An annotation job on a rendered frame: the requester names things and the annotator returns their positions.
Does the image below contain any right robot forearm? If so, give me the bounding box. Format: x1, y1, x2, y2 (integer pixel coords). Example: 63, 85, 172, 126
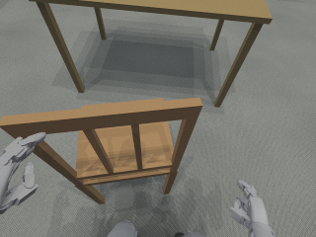
248, 222, 276, 237

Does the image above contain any chair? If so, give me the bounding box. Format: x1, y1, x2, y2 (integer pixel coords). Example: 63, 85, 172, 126
0, 97, 202, 204

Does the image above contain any robot left thigh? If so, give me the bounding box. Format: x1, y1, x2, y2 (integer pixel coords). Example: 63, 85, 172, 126
107, 222, 138, 237

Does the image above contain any table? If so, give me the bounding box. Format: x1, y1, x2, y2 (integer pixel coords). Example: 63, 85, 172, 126
29, 0, 273, 108

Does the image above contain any robot left hand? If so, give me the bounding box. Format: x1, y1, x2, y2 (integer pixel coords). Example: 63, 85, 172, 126
0, 132, 46, 215

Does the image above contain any robot right hand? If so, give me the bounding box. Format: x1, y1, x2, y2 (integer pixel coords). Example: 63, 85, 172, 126
230, 180, 269, 229

